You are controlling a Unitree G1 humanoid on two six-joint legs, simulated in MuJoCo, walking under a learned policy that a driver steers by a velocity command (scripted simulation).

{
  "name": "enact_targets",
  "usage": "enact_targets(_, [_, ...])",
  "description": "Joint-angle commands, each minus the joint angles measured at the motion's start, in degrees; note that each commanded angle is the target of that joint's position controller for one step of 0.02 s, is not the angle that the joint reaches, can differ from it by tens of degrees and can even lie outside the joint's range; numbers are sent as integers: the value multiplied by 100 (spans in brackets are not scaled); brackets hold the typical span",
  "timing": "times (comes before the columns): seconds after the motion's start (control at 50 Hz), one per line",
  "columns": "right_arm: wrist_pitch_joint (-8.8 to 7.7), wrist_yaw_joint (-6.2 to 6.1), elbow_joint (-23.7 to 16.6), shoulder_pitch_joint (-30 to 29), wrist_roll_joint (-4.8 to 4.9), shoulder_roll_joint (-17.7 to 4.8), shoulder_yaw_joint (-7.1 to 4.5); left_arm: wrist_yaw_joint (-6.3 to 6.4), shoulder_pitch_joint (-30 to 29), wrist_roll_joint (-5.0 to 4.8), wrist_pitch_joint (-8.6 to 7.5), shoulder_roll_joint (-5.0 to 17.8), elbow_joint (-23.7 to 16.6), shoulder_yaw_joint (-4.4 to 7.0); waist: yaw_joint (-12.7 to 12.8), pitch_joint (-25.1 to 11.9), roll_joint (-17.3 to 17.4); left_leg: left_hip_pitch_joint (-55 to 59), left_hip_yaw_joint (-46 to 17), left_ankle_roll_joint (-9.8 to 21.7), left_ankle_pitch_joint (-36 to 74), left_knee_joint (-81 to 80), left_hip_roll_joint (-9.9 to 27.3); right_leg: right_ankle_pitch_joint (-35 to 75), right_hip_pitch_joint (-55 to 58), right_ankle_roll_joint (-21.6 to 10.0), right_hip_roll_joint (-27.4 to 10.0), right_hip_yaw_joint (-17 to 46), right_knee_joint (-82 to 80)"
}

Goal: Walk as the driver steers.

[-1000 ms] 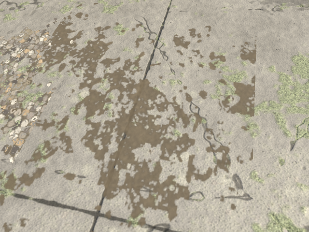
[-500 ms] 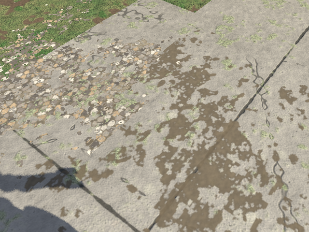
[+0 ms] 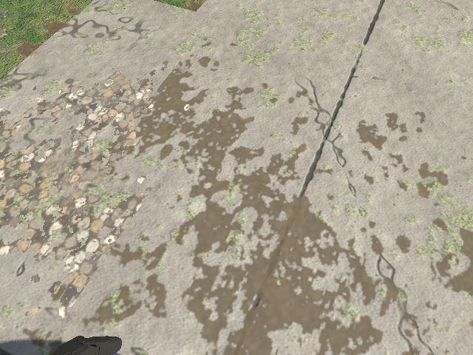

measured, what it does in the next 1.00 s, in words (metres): walks ahead, turning right: right foot, then left foot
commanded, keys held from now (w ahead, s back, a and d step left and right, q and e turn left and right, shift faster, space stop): w+e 1.00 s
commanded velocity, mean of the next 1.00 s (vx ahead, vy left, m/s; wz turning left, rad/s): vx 0.50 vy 0.00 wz -0.56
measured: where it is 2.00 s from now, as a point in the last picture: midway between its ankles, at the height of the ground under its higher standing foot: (295, 261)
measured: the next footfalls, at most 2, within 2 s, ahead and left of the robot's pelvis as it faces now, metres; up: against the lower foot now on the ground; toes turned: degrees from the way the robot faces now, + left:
right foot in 0.04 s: +0.21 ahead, -0.08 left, +0.00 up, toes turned -3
left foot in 0.50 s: +0.50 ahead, +0.09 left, +0.00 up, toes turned -23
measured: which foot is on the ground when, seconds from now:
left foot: down 0.00-0.06, up 0.08-0.48, down 0.50-1.00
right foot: up 0.00-0.02, down 0.04-0.50, up 0.52-1.00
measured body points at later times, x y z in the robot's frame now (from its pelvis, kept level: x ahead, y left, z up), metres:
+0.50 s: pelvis +0.30 +0.02 +0.00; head +0.32 +0.01 +0.45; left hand +0.44 +0.28 -0.10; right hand +0.44 -0.28 -0.06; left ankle +0.46 +0.10 -0.72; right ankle +0.17 -0.08 -0.72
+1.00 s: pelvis +0.53 -0.08 +0.01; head +0.55 -0.11 +0.45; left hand +0.85 -0.04 -0.06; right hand +0.36 -0.33 -0.12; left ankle +0.46 +0.11 -0.72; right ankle +0.58 -0.26 -0.70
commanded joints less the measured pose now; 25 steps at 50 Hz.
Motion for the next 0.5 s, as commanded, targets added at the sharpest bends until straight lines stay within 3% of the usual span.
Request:
enact_targets(0.02, [98, -129, -346, -140, -11, -1251, -310, -9, 538, -13, -14, 816, -397, 300, 725, -523, 841, 33, -154, 277, 8053, 1915, 1663, -777, 1073, -406, 457, -332, 88])
enact_targets(0.04, [99, -128, -421, -323, 20, -1260, -306, 80, 1389, -7, 3, 1102, -234, 450, 1240, -929, 663, -664, -67, 205, 7604, 3170, 1487, -440, 2481, -641, 536, -151, -352])
enact_targets(0.06, [12, -99, -544, -163, -98, -924, -185, 218, 2044, 10, 85, 1472, -107, 543, 1350, -1490, -216, -2214, -114, 67, 4369, 5004, 1027, -298, 4318, -992, -383, 1259, -331])
enact_targets(0.08, [-166, 62, -752, 394, -109, -295, 37, 238, 1761, -3, 34, 1727, -271, 576, 719, -2181, -1393, -4637, -983, -278, -729, 7175, -279, -1240, 6121, -2295, -1843, 4692, -936])
enact_targets(0.1, [-402, 198, -852, -228, 47, -897, -86, 254, 1835, 18, 17, 1290, -283, 475, 1150, -2315, -504, -5171, -2008, -118, -521, 7349, 21, -1853, 5988, -2072, -1786, 4876, -1534])
enact_targets(0.12, [-499, 252, -1088, -731, 238, -988, -99, 274, 1583, 49, -13, 1115, -301, 416, 1036, -1396, -133, -5321, -1961, -14, -46, 6916, 282, -1788, 5166, -1761, -1599, 4028, -1702])
enact_targets(0.14, [-539, 230, -1134, -878, 165, -846, -62, 257, 1221, 39, -48, 1046, -326, 391, 697, -691, 517, -5216, -1835, -14, 222, 6297, 500, -1174, 4157, -1579, -1335, 3462, -1843])
enact_targets(0.16, [-501, 189, -1076, -828, 32, -861, -98, 267, 915, 49, -77, 881, -389, 344, 496, -474, 588, -4941, -1797, -81, 420, 5790, 688, -604, 3585, -1468, -1105, 3016, -1903])
enact_targets(0.18, [-429, 187, -1049, -680, -19, -862, -113, 292, 746, 117, -83, 860, -465, 321, 326, -343, 356, -4602, -1782, -170, 538, 5647, 768, -219, 3061, -1469, -962, 2794, -2037])
enact_targets(0.22, [-304, 154, -1029, -520, -107, -782, -99, 338, 668, 83, -104, 876, -419, 329, 197, -264, 152, -4367, -1616, -422, 681, 5188, 836, 286, 2442, -1488, -816, 2459, -2172])
enact_targets(0.28, [-228, 106, -1221, -1056, -147, -532, 9, 445, 816, 68, -76, 1074, -293, 379, 348, -111, -13, -4201, -1397, -690, 1485, 3978, 757, 436, 1768, -1303, -483, 1889, -2147])
enact_targets(0.34, [-266, 144, -1355, -1773, -92, -394, 74, 505, 1098, 13, 12, 1146, -166, 402, 711, -181, -197, -3651, -1315, -724, 2719, 2539, 426, -290, 1602, -955, -214, 1733, -1922])
enact_targets(0.4, [-328, 207, -1448, -2051, 32, -584, 1, 511, 1361, -33, 71, 1157, -49, 414, 822, -290, -360, -3460, -1516, -666, 2777, 1911, 266, -872, 2036, -835, -404, 2238, -1577])
enact_targets(0.46, [-407, 246, -1405, -1786, 77, -841, -150, 520, 1316, -11, 101, 1085, -52, 407, 574, -353, -587, -3077, -1641, -399, 2127, 1577, 253, -1134, 2475, -660, -629, 2821, -1006])
enact_targets(0.48, [-432, 234, -1303, -1392, 74, -898, -215, 517, 1258, 4, 109, 970, -73, 377, 339, -438, -613, -2561, -1560, -245, 2044, 1380, 256, -1116, 2410, -531, -528, 2808, -690])
enact_targets(0.5, [-467, 196, -1237, -819, 4, -1076, -300, 498, 1296, 34, 87, 678, -107, 279, 57, -836, -435, -1573, -1843, 25, 1847, 1323, 654, -1206, 2115, -318, -244, 2537, 205])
